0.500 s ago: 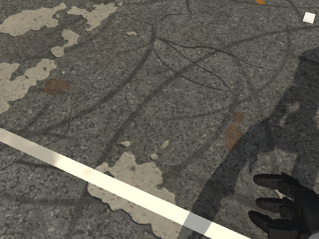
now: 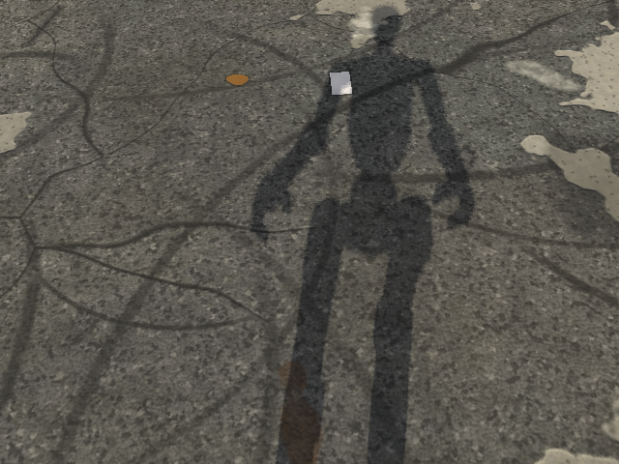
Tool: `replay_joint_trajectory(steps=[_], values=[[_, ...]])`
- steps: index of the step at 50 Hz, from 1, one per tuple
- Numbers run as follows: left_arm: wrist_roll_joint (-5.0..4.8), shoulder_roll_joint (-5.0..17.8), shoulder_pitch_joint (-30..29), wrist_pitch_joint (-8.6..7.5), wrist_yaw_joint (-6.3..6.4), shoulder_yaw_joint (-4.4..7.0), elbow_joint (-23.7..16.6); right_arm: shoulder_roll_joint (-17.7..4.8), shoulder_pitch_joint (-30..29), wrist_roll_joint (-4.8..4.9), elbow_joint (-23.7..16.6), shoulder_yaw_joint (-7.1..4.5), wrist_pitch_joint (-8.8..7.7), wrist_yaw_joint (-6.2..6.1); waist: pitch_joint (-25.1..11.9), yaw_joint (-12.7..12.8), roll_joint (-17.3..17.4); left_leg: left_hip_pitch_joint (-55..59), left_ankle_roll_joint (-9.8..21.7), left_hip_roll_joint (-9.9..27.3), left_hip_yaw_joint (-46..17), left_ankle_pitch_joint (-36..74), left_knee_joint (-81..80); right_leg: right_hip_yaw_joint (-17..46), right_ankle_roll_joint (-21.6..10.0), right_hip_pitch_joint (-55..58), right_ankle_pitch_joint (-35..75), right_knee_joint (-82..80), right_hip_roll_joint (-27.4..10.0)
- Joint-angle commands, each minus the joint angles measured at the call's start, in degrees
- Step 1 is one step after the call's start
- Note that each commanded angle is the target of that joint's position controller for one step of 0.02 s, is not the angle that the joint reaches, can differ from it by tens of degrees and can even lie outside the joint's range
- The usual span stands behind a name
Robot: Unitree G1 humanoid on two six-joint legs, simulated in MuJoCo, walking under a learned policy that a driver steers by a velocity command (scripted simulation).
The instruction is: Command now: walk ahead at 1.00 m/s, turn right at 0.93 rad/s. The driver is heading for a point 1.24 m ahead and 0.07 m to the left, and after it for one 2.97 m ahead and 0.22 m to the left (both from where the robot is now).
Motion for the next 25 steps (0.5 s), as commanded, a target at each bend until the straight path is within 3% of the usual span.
replay_joint_trajectory(steps=[1,2,3,4,6,8,10,12,15,17,18,19,20,21,22,23,24,25], values=[[1.05,6.56,7.99,-3.88,-0.72,1.42,-3.11,-7.12,-5.78,-0.08,-10.19,-0.67,-3.67,-0.62,-6.27,-1.26,4.77,-35.37,3.65,0.72,-8.29,4.29,2.2,52.71,-9.52,30.24,-22.09,-36.14,-16.97],[1.35,7.53,4.1,-4.23,-0.21,1.65,-3.86,-6.41,-4.04,-1.42,-9.67,-0.74,-3.02,-0.77,-4.8,-3.93,4.03,-31.15,2.61,1.77,-9.31,6.16,-1.81,48.47,-9.75,22.86,-16.31,-33.76,-14.66],[1.5,6.95,2.12,-4.24,0.48,1.35,-4.84,-7.14,-3.14,-1.89,-8.99,-1.11,-2.04,-0.71,-3.51,-4.85,3.29,-28.22,1.48,2.59,-9.75,7.03,-4.85,43.41,-9.41,18.24,-12.1,-34.2,-11.88],[0.89,6.08,1.87,-4.17,1.04,1.03,-4.78,-7.14,-3.13,-2.04,-8.91,-1.33,-1.42,-0.84,-2.67,-5.26,2.6,-27.29,0.36,3.11,-9.35,7.24,-9.33,39.57,-9.27,16.45,-8.54,-34.98,-10.58],[-0.12,4.61,3.85,-4.05,2.42,0.52,-4.05,-5.88,-7.92,-2.64,-10.11,-0.98,-0.7,-1.2,-0.18,-3.39,3.12,-27.04,-2.03,3.35,-7.37,10.09,-19.3,33.83,-8.78,13.08,-0.91,-35.86,-8.5],[-0.55,3.94,5.23,-3.45,3.68,0.31,-3.04,-3.05,-15.54,-3.11,-12.84,-0.21,-0.72,-1.05,1.81,-0.41,1.78,-24.81,-4.1,1.44,-4.75,20.1,-32.34,28.42,-6.87,9.94,3.94,-35.74,-5.1],[-0.18,3.11,6.24,-2.87,4.19,0.08,-1.5,-0.54,-17.79,-2.86,-13.38,0.57,-0.87,-0.16,1.08,2.33,-1.58,-19.59,-4.67,0.9,-0.42,33.13,-42.43,21.81,-3.88,8.53,6.1,-35.61,-4.28],[-0.09,2.72,9.24,-3.2,3.77,-0.01,0.42,-1.43,-19.24,-1.76,-13.68,0.1,-1.3,0.44,0.59,5.36,-3.79,-16.75,-4.03,1.12,0.35,40.71,-46.98,21.45,-3.02,10.99,4.41,-36.24,-6.58],[0.06,2.88,12.17,-2.87,3.65,0.06,3.53,-3.45,-22.08,-0.44,-15.0,-0.69,-1.6,1.14,2.17,6.64,-5.11,-24.79,-0.41,1.52,1.08,35.77,-52.38,20.53,-2.0,26.48,15.38,-34.59,-11.03],[1.34,4.81,11.08,-2.45,3.65,0.44,4.36,-6.14,-17.4,0.04,-14.33,-2.12,-1.86,1.31,-1.5,3.06,-6.74,-23.58,2.77,-1.44,4.77,28.21,-51.7,17.66,-0.39,36.36,43.38,-28.95,-13.12],[2.61,6.3,9.85,-2.11,3.54,0.74,4.39,-8.37,-11.03,0.8,-13.04,-3.29,-1.6,1.06,-6.2,-0.86,-8.76,-18.52,4.4,-3.23,6.22,24.08,-49.17,16.11,0.23,39.72,60.0,-21.72,-13.59],[3.63,7.4,6.32,-1.7,3.55,0.87,3.81,-10.29,0.01,1.06,-10.34,-4.16,-1.02,0.76,-11.26,-7.35,-9.78,-9.1,6.15,-4.08,6.61,24.8,-49.34,13.34,1.68,39.22,72.13,-9.76,-12.9],[4.26,6.63,1.24,-1.62,3.95,0.43,1.73,-10.81,15.0,0.11,-6.5,-3.97,-0.29,0.68,-18.33,-14.35,-6.03,10.99,8.2,0.75,-0.74,27.92,-46.48,12.08,3.57,26.34,63.74,9.11,-11.27],[3.51,-2.0,11.57,-2.4,3.44,-1.4,0.35,-15.2,17.39,-2.23,-4.48,-4.37,-0.82,1.64,-25.44,-5.24,19.65,33.33,19.32,14.49,-32.96,26.42,-49.12,10.48,10.45,1.02,3.14,33.87,0.95],[1.63,1.23,12.27,-3.61,3.02,-2.28,1.06,-10.74,17.79,-1.68,-4.06,-4.31,-0.8,2.2,-28.58,-7.47,20.11,38.78,22.19,17.0,-48.96,19.92,-58.26,14.32,11.35,-7.61,-12.01,40.01,2.93],[0.18,4.72,2.98,-4.94,2.67,-1.65,-1.65,-8.08,12.06,-1.98,-5.92,-3.62,-0.35,1.46,-19.03,-8.45,11.78,32.28,19.46,15.98,-41.43,23.74,-58.0,16.65,10.49,-12.46,-9.63,38.82,-1.35],[1.18,5.11,-4.8,-6.03,2.55,-2.03,-4.12,-8.07,9.05,-2.04,-7.05,-3.56,0.16,1.33,-13.92,-7.98,2.0,22.47,17.43,13.1,-34.41,34.03,-58.04,15.46,10.19,-10.41,-8.31,34.65,-2.62],[2.46,4.29,-9.36,-6.57,2.7,-1.9,-5.7,-8.77,7.19,-1.61,-7.22,-3.59,0.29,1.52,-8.64,-5.9,-4.02,13.84,16.73,10.21,-28.8,45.15,-58.66,13.33,10.35,-9.73,-8.85,30.35,-2.82]])
Next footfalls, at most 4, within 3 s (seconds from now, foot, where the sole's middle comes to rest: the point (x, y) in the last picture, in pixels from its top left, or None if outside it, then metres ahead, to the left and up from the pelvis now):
0.40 left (310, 403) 0.60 0.09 -0.73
0.82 right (369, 299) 0.87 -0.04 -0.73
1.20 left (281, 348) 0.73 0.16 -0.73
1.72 right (431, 267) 0.97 -0.20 -0.73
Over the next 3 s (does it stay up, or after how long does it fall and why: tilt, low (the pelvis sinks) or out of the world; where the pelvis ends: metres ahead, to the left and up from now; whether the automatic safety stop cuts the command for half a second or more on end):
stays up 1.17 -0.20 0.05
